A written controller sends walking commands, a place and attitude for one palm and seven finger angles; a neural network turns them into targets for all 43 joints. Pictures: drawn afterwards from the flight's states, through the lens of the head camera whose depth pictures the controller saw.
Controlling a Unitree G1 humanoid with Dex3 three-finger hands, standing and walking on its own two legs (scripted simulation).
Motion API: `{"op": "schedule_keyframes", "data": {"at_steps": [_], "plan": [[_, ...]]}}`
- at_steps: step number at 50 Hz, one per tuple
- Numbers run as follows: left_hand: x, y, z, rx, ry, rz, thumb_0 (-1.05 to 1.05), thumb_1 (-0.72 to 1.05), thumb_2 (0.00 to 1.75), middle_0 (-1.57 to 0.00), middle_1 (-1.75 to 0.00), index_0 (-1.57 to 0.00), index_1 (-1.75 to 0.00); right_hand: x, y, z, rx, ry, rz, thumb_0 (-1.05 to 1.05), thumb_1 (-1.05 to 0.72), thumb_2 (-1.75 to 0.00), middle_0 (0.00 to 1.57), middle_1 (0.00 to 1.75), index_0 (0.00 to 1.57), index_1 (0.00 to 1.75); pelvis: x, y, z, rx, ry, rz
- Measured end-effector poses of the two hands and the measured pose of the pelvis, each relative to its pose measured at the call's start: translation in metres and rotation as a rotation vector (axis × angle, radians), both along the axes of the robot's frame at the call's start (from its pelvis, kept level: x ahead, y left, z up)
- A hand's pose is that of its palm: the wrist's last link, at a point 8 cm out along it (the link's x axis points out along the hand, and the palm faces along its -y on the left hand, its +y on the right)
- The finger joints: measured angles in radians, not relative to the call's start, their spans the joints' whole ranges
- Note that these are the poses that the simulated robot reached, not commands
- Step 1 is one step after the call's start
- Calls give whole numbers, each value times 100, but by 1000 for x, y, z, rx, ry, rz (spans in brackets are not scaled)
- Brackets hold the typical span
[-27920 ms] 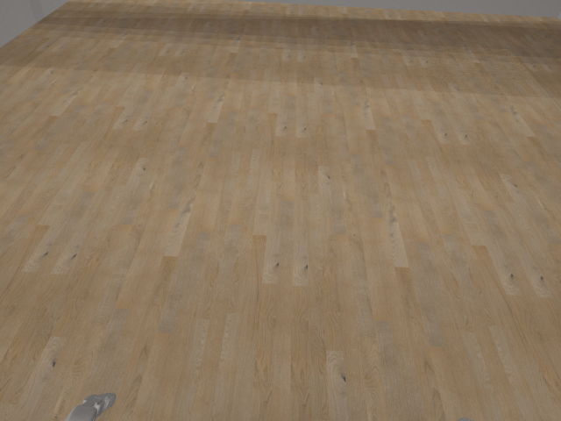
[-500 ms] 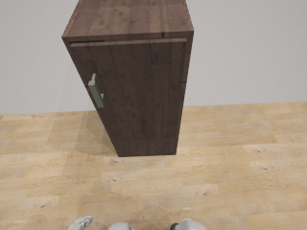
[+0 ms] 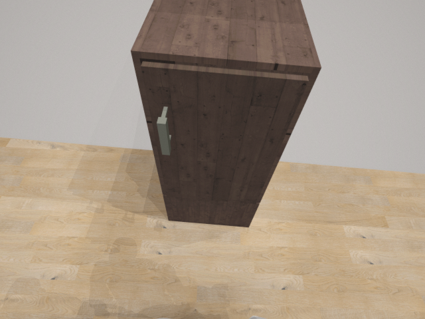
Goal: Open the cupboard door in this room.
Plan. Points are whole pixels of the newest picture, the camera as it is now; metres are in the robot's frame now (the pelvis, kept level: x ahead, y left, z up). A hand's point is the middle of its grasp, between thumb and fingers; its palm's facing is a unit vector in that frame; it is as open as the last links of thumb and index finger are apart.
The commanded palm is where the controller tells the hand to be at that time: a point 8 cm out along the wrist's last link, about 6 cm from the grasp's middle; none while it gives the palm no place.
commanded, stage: come to a stop and stand still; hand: left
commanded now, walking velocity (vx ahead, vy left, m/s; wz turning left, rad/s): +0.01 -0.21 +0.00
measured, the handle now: (165, 131) +0.53 +0.17 -0.04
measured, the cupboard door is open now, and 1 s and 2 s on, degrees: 0 0 0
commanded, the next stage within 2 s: look again from close up in 1.24 s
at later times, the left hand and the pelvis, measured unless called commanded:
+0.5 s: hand out of the picture +0.03 +0.13 -0.15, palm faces -0.05 -0.97 -0.23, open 7.3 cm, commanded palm none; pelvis -0.04 -0.05 +0.01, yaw -2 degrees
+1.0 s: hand out of the picture -0.04 +0.14 -0.18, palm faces +0.05 -0.98 -0.18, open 7.3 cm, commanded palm none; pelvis +0.00 -0.03 +0.00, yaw -2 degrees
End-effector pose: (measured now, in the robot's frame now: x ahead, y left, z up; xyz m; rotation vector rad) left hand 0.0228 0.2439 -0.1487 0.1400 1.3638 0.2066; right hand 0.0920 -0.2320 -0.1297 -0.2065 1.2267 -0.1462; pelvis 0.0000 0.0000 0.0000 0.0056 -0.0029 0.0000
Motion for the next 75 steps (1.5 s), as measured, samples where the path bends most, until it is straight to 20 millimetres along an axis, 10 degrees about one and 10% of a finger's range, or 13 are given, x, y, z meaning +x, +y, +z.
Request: {"op": "schedule_keyframes", "data": {"at_steps": [12,25,35,44,54,65,75], "plan": [[-13,16,12,-13,46,-67,1,91,90,-20,-30,-20,-30,-78,3,18,-37,62,-104,0,-92,-90,20,30,20,30,-20,6,16,-31,13,-51],[5,-65,29,10,-111,-140,1,92,90,-20,-30,-20,-30,-193,-44,-18,75,263,-199,1,-91,-90,20,30,20,30,-43,-48,8,7,-20,-37],[-36,-75,42,42,-23,-62,0,93,90,-20,-30,-20,-30,-162,-58,-15,105,251,-137,1,-91,-90,20,30,20,30,-33,-60,17,34,-12,-28],[-72,-65,15,-27,132,19,1,91,90,-20,-30,-20,-30,-79,-47,-12,27,145,-55,1,-91,-90,20,30,20,30,-10,-38,5,5,10,-13],[-42,-50,3,-47,121,-14,1,91,90,-20,-30,-20,-30,-16,-11,-5,38,15,-34,1,-91,-90,20,30,20,30,7,-24,4,11,-4,-30],[5,-37,14,-2,-15,-77,1,92,90,-20,-30,-20,-30,-44,-16,-5,43,28,-89,-1,-93,-90,20,30,20,30,2,-22,8,11,-16,-28],[0,-30,14,27,-62,-136,1,91,90,-20,-30,-20,-30,-107,-29,-13,23,99,-94,0,-92,-90,20,30,20,30,-22,-20,0,-11,-15,-34]]}}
